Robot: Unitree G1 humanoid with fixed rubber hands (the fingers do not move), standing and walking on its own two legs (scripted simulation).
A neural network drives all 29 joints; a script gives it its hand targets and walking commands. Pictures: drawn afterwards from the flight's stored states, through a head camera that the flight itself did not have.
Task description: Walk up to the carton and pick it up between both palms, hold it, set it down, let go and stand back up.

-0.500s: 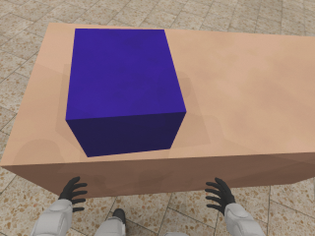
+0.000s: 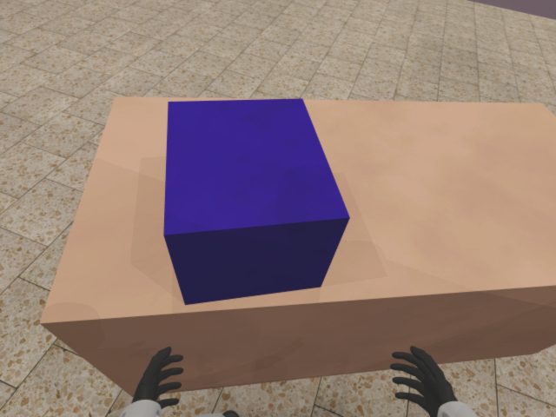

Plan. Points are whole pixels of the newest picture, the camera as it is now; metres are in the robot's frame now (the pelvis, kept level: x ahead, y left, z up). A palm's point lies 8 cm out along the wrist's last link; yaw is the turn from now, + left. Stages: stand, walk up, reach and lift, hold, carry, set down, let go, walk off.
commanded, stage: reach and lift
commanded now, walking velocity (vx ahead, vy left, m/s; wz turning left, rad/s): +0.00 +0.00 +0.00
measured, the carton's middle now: (246, 196) +0.49 +0.08 -0.01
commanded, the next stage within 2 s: none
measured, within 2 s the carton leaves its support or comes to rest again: neither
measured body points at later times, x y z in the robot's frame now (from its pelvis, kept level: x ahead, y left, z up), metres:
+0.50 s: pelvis +0.01 -0.02 +0.00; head +0.00 +0.00 +0.45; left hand +0.20 +0.19 -0.06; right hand +0.22 -0.25 -0.05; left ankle +0.10 +0.08 -0.73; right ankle -0.03 -0.15 -0.73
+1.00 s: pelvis +0.04 -0.06 +0.00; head +0.05 -0.04 +0.45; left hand +0.22 +0.22 -0.04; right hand +0.26 -0.26 -0.03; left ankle +0.10 +0.08 -0.73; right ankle -0.03 -0.15 -0.73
